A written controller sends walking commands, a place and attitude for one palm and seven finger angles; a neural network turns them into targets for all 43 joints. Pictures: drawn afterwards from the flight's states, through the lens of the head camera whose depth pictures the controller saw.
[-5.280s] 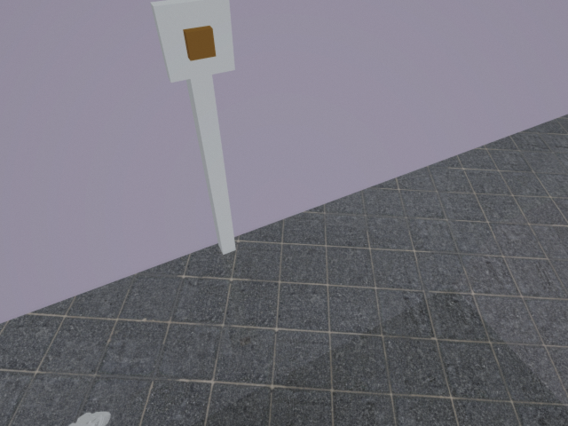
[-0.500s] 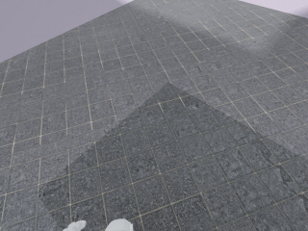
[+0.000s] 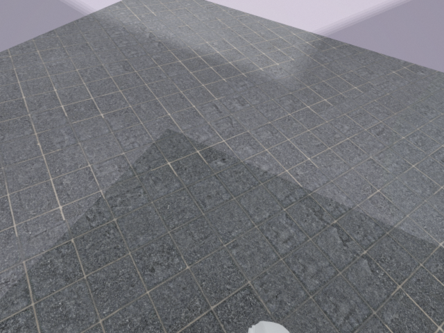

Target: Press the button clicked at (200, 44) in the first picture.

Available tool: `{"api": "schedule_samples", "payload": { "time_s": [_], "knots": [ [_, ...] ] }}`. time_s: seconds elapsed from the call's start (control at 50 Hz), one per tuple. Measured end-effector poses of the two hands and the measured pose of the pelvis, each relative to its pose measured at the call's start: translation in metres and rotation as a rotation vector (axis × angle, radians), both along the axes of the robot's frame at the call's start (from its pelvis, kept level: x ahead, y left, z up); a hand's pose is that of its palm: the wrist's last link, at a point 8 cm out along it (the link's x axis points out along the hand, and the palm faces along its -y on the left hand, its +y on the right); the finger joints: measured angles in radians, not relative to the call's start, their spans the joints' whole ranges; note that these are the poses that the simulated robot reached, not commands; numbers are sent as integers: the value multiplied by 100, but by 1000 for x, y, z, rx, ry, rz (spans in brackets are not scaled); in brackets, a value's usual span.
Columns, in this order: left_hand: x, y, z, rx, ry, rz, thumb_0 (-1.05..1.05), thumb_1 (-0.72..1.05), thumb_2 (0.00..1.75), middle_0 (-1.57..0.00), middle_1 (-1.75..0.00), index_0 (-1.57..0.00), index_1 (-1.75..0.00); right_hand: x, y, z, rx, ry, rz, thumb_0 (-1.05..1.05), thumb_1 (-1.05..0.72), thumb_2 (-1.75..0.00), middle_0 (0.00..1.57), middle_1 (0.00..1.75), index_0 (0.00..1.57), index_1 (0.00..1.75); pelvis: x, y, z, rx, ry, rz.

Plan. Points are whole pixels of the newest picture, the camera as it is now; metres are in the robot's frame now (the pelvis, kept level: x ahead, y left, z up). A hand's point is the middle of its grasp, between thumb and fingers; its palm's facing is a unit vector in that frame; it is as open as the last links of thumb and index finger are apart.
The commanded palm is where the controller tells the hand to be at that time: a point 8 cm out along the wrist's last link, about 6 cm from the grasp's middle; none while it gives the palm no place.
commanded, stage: walk to a spot facing it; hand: left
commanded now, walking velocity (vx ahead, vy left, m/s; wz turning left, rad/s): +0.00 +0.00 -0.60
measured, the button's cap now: out of the picture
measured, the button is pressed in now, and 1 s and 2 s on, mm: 0 0 0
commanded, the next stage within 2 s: turn to face it in 0.14 s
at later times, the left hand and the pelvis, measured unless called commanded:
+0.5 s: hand (187, 294) +0.22 +0.08 -0.15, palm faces -0.19 -0.96 -0.22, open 7.4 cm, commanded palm none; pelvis +0.06 -0.06 -0.01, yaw -8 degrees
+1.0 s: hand out of the picture +0.12 +0.19 -0.17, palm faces +0.18 -0.95 -0.27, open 7.4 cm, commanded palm none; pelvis +0.07 -0.05 +0.00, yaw +7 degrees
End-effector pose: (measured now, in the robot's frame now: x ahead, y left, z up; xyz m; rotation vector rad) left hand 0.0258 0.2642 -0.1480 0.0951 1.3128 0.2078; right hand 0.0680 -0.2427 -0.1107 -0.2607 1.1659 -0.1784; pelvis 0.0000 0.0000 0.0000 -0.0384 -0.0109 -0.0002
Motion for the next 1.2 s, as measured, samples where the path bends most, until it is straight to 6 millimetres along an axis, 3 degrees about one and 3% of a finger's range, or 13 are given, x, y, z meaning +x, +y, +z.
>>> {"api": "schedule_samples", "payload": {
  "time_s": [0.12, 0.24, 0.3, 0.36, 0.48, 0.58, 0.64, 0.74, 0.82, 0.92, 1.04, 1.14, 1.2],
  "knots": [
    [66, -17, 2, 7, -22, -131, 1, 91, 90, -20, -30, -20, -30, -54, -7, -16, 36, 131, -160, 1, -91, -90, 20, 30, 20, 30, 14, -7, -3, 6, 3, -87],
    [153, -65, 3, 36, -122, -306, 1, 91, 90, -20, -30, -20, -30, -102, -26, -44, 93, 235, -320, 1, -91, -90, 20, 30, 20, 30, 30, -31, -19, 30, 10, -176],
    [186, -89, 7, 59, -209, -357, 1, 91, 89, -20, -30, -20, -30, -112, -38, -57, 112, 277, -361, 1, -91, -90, 20, 30, 20, 30, 35, -44, -27, 35, 6, -186],
    [197, -106, 17, 67, -243, -365, 1, 91, 89, -20, -30, -20, -30, -103, -46, -56, 113, 274, -368, 1, -91, -90, 20, 30, 20, 30, 41, -51, -21, 42, -3, -190],
    [196, -129, 24, 29, -239, -358, 1, 91, 89, -20, -30, -21, -30, -64, -47, -50, 142, 196, -330, 1, -91, -90, 20, 30, 20, 30, 55, -59, -10, 43, -5, -153],
    [179, -129, 13, -19, -225, -269, 1, 90, 89, -20, -30, -21, -30, -31, -39, -46, 152, 189, -251, 1, -91, -90, 20, 30, 20, 30, 62, -56, -10, 36, -5, -93],
    [162, -113, 2, -28, -199, -188, 0, 91, 89, -20, -30, -21, -30, -5, -35, -43, 134, 176, -188, 1, -91, -90, 20, 30, 20, 30, 65, -50, -14, 30, 2, -51],
    [124, -69, -22, -5, -106, -67, 0, 91, 89, -20, -30, -21, -30, 36, -32, -41, 70, 119, -88, 1, -92, -90, 20, 30, 20, 30, 69, -35, -25, 24, 26, 13],
    [97, -43, -15, 38, -24, -21, 1, 91, 89, -20, -30, -20, -30, 55, -33, -29, 38, 86, -43, 1, -92, -90, 20, 30, 20, 30, 70, -32, -17, 20, 35, 37],
    [82, -30, 2, 73, -21, 35, 1, 91, 89, -20, -30, -20, -30, 73, -39, -19, 28, 81, 18, 1, -91, -90, 20, 30, 20, 30, 70, -35, -7, 13, 36, 83],
    [83, -41, 15, 104, -75, 81, 1, 91, 90, -20, -30, -20, -30, 95, -57, -21, 39, 69, 85, 1, -91, -90, 20, 30, 20, 30, 69, -54, -5, 16, 37, 152],
    [88, -70, 22, 130, -154, 113, 1, 91, 89, -20, -30, -20, -30, 117, -82, -35, 62, 52, 139, 1, -91, -90, 20, 30, 20, 30, 68, -81, -13, 34, 39, 222],
    [80, -89, 26, 149, -189, 137, 1, 91, 89, -20, -30, -20, -30, 133, -96, -44, 69, 43, 176, 1, -91, -90, 20, 30, 20, 30, 67, -95, -17, 41, 30, 269]
  ]
}}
